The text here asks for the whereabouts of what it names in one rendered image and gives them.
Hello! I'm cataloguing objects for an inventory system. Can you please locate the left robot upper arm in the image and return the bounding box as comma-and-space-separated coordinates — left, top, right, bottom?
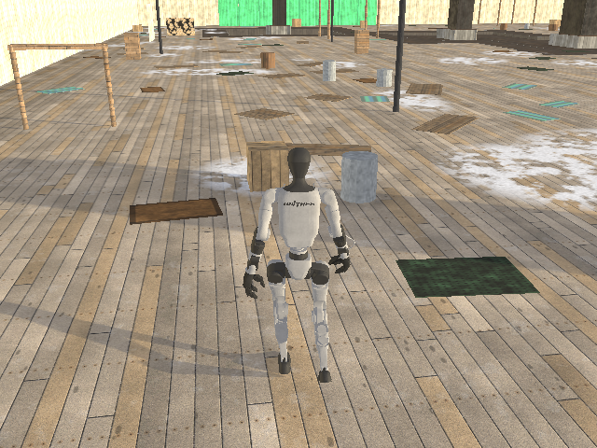
256, 188, 280, 241

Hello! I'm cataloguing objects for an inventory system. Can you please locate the right robot upper arm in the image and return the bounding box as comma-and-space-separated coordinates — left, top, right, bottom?
318, 188, 342, 238

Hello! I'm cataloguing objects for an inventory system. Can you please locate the robot right foot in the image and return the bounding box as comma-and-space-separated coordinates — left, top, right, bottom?
317, 368, 332, 383

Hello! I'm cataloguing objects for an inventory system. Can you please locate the robot left forearm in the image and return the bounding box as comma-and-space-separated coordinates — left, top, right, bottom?
245, 227, 265, 274

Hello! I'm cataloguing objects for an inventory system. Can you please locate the robot right forearm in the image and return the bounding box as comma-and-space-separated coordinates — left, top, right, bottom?
333, 224, 350, 259

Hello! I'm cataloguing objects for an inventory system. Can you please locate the right robot hand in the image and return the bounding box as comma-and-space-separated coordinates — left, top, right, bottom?
328, 255, 351, 273

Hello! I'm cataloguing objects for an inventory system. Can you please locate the robot left shin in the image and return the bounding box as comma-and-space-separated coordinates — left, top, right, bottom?
273, 303, 288, 362

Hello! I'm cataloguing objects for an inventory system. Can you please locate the left robot hand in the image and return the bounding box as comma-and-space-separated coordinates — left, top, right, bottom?
243, 272, 265, 299

